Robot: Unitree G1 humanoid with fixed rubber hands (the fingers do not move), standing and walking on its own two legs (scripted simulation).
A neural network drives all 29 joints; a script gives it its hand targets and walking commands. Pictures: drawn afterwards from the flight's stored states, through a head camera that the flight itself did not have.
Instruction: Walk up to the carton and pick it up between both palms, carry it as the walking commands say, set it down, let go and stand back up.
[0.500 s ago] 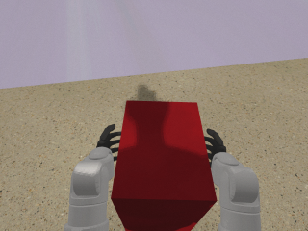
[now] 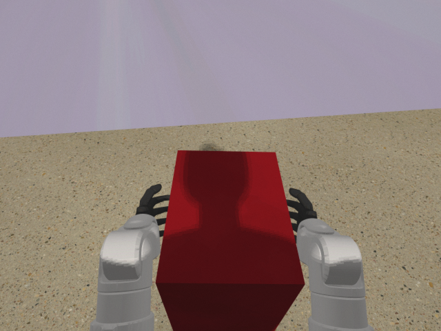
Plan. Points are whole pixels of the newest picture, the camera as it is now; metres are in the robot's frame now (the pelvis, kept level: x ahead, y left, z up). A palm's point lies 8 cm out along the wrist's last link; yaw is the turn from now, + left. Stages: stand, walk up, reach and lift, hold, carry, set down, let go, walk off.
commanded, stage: carry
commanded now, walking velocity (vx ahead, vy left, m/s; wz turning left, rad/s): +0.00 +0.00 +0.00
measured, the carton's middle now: (224, 248) +0.28 +0.00 +0.02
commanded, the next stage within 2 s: none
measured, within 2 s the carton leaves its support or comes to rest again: neither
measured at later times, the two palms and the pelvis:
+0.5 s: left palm (159, 244) +0.25 +0.11 +0.09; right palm (326, 245) +0.24 -0.16 +0.09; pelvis -0.03 -0.03 +0.00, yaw +0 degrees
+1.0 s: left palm (132, 247) +0.25 +0.15 +0.09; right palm (299, 244) +0.25 -0.12 +0.09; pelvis -0.03 +0.01 +0.00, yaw -1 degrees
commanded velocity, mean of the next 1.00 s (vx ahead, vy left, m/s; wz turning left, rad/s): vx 0.00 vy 0.00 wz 0.00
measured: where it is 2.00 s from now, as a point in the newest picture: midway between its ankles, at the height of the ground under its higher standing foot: outside the picture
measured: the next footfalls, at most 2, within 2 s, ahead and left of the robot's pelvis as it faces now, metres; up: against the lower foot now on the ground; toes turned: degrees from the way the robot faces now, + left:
right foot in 0.18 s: +0.06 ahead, -0.11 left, +0.00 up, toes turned +13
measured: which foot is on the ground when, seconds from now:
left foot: down 0.00-1.00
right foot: down 0.00-0.06, up 0.08-0.16, down 0.18-1.00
